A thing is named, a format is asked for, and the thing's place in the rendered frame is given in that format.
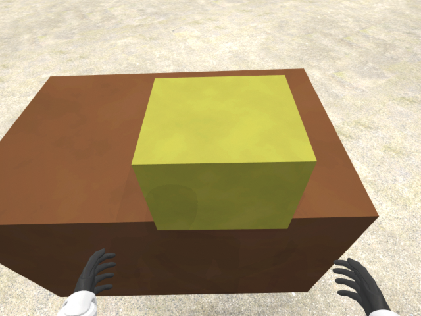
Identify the carton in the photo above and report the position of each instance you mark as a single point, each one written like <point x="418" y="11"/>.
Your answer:
<point x="222" y="153"/>

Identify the pedestal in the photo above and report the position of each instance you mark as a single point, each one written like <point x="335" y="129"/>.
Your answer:
<point x="68" y="189"/>

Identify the right robot hand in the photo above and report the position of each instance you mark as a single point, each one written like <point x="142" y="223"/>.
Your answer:
<point x="368" y="295"/>

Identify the robot left forearm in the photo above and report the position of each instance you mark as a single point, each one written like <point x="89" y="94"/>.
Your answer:
<point x="82" y="303"/>

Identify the left robot hand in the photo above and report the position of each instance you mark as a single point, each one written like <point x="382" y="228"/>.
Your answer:
<point x="88" y="279"/>

